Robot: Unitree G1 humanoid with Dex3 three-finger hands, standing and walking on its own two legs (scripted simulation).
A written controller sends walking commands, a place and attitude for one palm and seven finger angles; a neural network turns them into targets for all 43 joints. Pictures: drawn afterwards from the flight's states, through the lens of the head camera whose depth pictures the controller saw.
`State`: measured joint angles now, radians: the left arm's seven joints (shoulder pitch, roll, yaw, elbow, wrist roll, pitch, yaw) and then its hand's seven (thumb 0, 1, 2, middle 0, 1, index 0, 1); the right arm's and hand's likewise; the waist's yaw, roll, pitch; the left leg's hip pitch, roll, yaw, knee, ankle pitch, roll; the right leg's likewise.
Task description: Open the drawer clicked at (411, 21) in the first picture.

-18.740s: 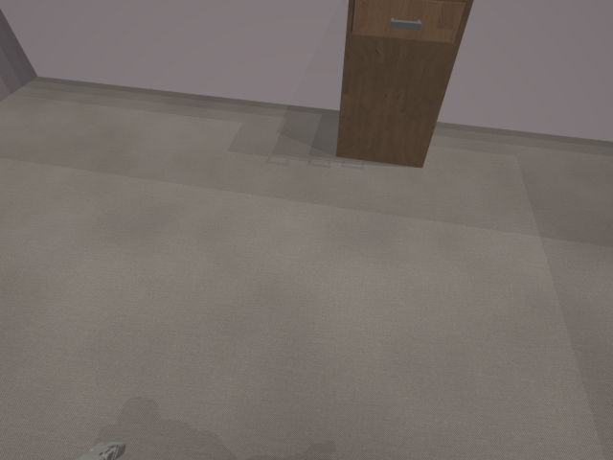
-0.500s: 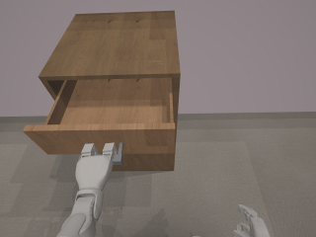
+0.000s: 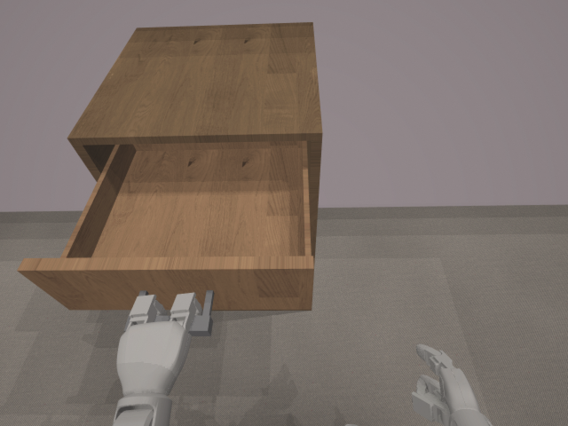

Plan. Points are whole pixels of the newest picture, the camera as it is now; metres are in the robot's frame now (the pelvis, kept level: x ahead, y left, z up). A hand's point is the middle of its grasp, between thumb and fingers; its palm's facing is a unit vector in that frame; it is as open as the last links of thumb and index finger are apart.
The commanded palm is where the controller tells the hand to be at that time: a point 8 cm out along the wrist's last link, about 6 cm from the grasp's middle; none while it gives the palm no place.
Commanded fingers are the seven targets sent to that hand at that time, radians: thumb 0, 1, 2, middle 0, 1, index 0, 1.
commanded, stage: pull the drawer open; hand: left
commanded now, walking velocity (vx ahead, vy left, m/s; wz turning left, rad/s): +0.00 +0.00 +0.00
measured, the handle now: (172, 311) +0.28 +0.19 -0.01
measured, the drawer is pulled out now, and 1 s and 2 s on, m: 0.26 0.30 0.30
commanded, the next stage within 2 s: open the thumb to release the handle in 0.50 s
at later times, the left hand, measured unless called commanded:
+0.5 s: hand (166, 389) +0.18 +0.18 -0.03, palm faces +0.01 -0.13 -0.99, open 5.9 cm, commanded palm +0.12 +0.19 +0.02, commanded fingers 0.00 0.90 0.90 -0.40 -1.35 -0.40 -1.35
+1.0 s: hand (163, 384) +0.18 +0.19 -0.03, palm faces +0.02 -0.10 -0.99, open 10.1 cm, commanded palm +0.15 +0.19 +0.02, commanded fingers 0.00 -0.50 0.30 -0.30 -1.20 -0.30 -1.20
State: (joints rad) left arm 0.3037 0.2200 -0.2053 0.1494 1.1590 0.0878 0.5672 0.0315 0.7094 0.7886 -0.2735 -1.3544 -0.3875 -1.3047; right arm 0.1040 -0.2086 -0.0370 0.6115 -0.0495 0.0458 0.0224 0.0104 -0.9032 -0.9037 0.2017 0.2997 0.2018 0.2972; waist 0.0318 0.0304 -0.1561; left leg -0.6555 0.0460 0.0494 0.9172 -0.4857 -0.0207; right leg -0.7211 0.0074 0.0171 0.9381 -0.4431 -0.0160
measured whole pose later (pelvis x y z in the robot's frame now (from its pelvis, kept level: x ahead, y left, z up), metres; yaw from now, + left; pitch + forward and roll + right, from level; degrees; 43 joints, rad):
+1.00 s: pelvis -0.02 -0.01 -0.01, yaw +1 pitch +12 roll +1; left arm 0.35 0.23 -0.21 0.10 1.15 0.09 0.57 0.00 0.07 0.54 -0.34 -1.27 -0.36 -1.26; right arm 0.10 -0.20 -0.02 0.61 -0.05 0.04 -0.01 0.01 -0.90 -0.90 0.20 0.30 0.20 0.30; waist 0.06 0.04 -0.14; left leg -0.69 0.04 0.03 0.96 -0.47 -0.03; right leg -0.75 0.00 0.00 0.98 -0.44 -0.02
